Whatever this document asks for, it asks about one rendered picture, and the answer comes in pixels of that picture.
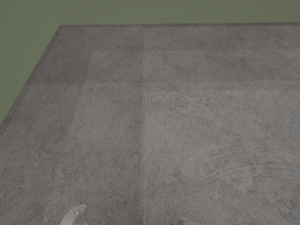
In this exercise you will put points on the robot left hand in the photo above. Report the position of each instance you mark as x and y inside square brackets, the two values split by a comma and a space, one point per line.
[71, 217]

